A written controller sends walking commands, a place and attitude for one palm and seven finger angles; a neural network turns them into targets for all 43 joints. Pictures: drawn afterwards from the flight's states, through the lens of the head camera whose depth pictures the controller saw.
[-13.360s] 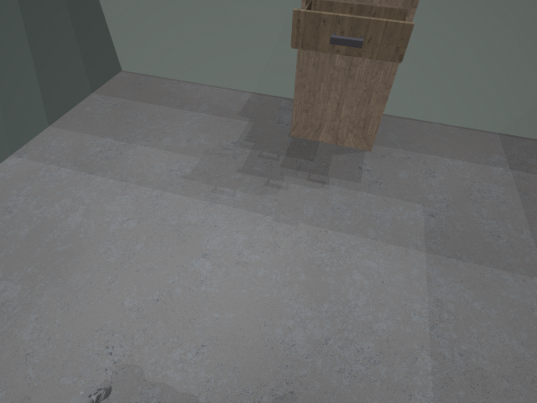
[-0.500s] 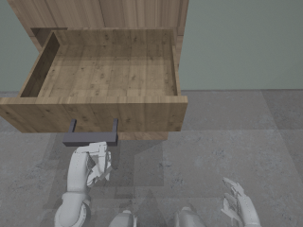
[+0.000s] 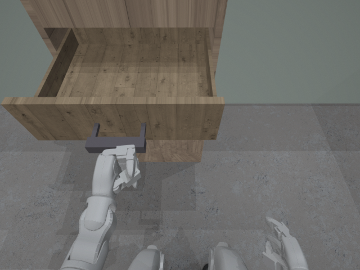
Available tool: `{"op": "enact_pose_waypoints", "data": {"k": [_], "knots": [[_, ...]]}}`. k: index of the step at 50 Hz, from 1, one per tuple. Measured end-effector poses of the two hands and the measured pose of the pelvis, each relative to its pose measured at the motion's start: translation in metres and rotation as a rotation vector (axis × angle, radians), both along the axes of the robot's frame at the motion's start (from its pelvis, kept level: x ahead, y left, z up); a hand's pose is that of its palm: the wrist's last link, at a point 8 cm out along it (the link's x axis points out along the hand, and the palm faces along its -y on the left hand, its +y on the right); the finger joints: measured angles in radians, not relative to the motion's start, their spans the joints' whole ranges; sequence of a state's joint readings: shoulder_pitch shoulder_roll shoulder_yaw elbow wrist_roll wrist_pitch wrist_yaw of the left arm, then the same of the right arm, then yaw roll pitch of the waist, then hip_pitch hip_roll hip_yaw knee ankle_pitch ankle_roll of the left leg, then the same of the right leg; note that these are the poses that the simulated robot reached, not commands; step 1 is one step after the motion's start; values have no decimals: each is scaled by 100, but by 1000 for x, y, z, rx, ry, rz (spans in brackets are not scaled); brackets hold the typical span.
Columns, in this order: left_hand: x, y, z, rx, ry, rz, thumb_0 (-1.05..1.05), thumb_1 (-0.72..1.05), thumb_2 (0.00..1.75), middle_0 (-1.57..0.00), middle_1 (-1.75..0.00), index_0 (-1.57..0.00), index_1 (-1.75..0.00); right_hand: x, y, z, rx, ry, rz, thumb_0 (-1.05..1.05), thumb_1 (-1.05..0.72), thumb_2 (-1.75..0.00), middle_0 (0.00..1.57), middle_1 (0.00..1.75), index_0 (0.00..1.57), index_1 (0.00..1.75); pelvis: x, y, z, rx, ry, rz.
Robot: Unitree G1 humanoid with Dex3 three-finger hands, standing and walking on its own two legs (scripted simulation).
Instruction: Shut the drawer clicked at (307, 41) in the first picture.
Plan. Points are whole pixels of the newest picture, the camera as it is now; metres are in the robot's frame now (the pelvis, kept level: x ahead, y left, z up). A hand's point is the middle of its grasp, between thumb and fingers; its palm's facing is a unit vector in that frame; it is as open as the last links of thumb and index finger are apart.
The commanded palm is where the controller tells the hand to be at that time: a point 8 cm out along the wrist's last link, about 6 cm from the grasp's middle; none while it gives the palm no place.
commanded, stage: push the drawer shut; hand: left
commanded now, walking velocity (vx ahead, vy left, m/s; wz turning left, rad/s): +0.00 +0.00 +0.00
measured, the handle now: (118, 136) +0.39 +0.16 +0.06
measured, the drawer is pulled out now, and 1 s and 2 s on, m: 0.27 0.13 0.01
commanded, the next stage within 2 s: none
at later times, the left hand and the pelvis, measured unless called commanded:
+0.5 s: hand (141, 140) +0.39 +0.10 +0.05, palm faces +0.01 -1.00 -0.05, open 3.0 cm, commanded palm +0.38 +0.16 +0.06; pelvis +0.00 +0.00 +0.01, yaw -1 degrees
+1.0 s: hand (141, 115) +0.46 +0.11 +0.05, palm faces +0.01 -1.00 -0.04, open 2.9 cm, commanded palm +0.45 +0.17 +0.06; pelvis +0.00 +0.00 +0.00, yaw -2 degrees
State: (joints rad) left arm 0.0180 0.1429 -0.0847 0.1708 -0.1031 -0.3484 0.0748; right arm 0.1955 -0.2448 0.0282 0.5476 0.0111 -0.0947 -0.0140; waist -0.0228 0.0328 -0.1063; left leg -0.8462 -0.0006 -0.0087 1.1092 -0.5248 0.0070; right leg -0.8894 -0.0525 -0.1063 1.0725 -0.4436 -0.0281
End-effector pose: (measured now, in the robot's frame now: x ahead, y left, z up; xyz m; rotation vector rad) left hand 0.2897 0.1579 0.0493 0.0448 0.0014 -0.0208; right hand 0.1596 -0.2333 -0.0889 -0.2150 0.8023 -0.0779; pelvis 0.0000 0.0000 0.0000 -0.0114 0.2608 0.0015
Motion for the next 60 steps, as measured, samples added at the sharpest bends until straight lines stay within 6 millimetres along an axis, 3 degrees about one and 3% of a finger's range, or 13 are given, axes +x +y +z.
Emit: {"op": "enact_pose_waypoints", "data": {"k": [15, 32, 60], "knots": [[42, -1, 1, 3, -10, 14, 0, 82, 98, -140, -160, -140, -160, -34, -10, -3, -18, 77, -50, 1, -90, -90, 21, 30, 20, 30, -8, 1, 4, 6, -3, -11], [96, 1, 0, 5, -8, 40, -2, 81, 96, -140, -159, -140, -160, -71, -21, -13, -26, 215, -118, 1, -90, -90, 21, 30, 20, 30, -1, 1, 6, 11, 37, -26], [167, 10, -1, -9, 2, 43, -4, 74, 92, -140, -160, -140, -160, -123, -20, -20, -40, 380, -181, 1, -90, -90, 21, 30, 20, 30, 1, 6, 0, 4, 100, -40]]}}
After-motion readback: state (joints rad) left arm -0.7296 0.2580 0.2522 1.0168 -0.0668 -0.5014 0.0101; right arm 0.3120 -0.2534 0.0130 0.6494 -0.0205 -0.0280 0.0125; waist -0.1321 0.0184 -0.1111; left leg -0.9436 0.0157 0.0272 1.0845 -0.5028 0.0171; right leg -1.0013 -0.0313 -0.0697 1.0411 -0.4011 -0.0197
